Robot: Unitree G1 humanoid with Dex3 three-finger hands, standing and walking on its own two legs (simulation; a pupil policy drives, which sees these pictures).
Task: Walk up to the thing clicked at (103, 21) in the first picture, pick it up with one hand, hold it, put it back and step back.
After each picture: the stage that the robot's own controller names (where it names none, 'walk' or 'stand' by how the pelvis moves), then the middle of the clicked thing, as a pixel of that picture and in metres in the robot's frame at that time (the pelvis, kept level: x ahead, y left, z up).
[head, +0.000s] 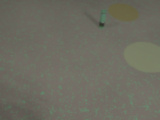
stand; (102, 19) +1.78 -0.27 -0.65
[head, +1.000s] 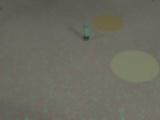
walk; (86, 32) +1.67 +0.07 -0.62
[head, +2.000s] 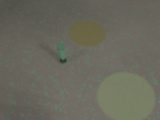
walk; (62, 54) +1.11 +0.26 -0.64
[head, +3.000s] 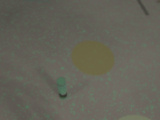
walk; (62, 89) +0.70 +0.20 -0.64
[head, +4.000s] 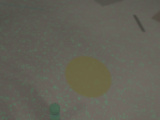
walk; (55, 115) +0.50 +0.15 -0.63
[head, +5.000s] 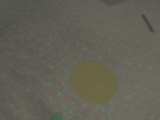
stand; out of the picture +0.44 +0.16 -0.65
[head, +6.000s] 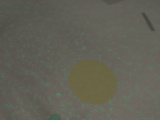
stand; out of the picture +0.42 +0.17 -0.65
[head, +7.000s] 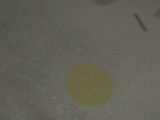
stand; out of the picture +0.40 +0.18 -0.65
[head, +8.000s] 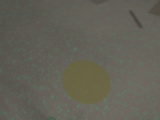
stand; out of the picture +0.41 +0.20 -0.66
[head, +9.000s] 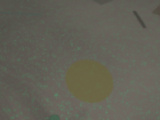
stand; out of the picture +0.43 +0.19 -0.66
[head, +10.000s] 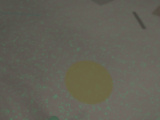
stand; out of the picture +0.42 +0.19 -0.66
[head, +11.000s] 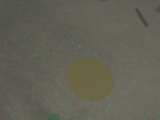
go down; out of the picture +0.42 +0.18 -0.66
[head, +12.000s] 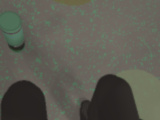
go down; (14, 35) +0.52 +0.20 -0.24
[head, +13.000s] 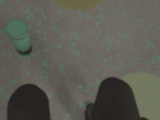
approach; (21, 41) +0.52 +0.20 -0.26
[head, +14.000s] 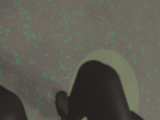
close in; out of the picture +0.51 +0.25 -0.17
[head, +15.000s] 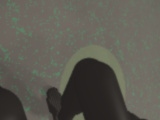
close; out of the picture +0.49 +0.25 -0.17
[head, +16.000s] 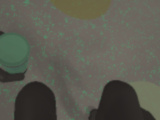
lift; (15, 60) +0.37 +0.22 -0.04
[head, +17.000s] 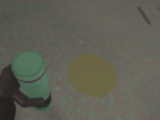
hold; (36, 86) +0.30 +0.14 +0.09
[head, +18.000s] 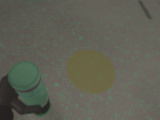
hold; (34, 94) +0.29 +0.16 +0.05
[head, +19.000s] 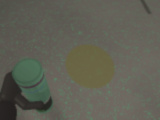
crouch; (37, 90) +0.31 +0.15 +0.03
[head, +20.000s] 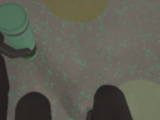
crouch; (21, 38) +0.47 +0.15 -0.04
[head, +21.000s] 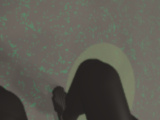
lower; out of the picture +0.46 +0.24 -0.18
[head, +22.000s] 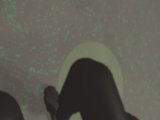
lower; out of the picture +0.47 +0.25 -0.18
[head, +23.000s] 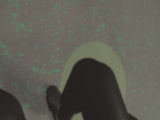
lower; out of the picture +0.47 +0.25 -0.18
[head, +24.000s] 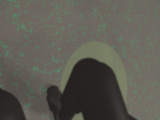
lower; out of the picture +0.47 +0.25 -0.18
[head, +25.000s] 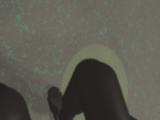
loosen; out of the picture +0.46 +0.22 -0.18
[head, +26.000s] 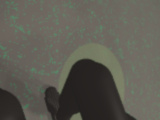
withdraw; out of the picture +0.46 +0.23 -0.19
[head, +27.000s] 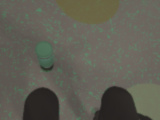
walk; (45, 59) +0.48 +0.15 -0.30
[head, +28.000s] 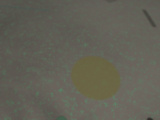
stand; out of the picture +0.41 +0.13 -0.59
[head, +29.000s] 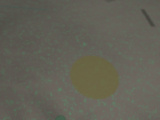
stand; out of the picture +0.41 +0.13 -0.60
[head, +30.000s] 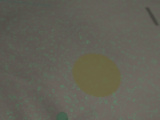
stand; out of the picture +0.41 +0.13 -0.62
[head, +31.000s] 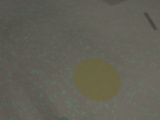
walk; out of the picture +0.42 +0.13 -0.65
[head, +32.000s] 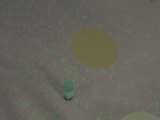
walk; (68, 92) +0.54 +0.07 -0.63
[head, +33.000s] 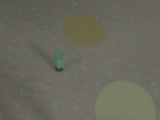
walk; (58, 62) +0.82 +0.16 -0.64
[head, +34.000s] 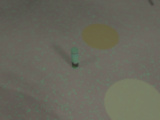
stand; (74, 58) +1.07 +0.14 -0.64
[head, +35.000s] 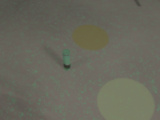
stand; (66, 60) +1.07 +0.15 -0.66
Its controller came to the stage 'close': yes
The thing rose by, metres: 0.69
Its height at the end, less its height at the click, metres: +0.00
